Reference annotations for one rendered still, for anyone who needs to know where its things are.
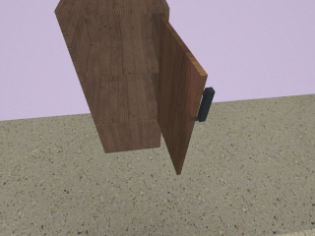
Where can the cupboard door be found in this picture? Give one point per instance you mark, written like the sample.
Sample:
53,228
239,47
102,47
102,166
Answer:
181,83

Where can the handle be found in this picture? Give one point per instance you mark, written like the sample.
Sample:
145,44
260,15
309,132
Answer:
208,95

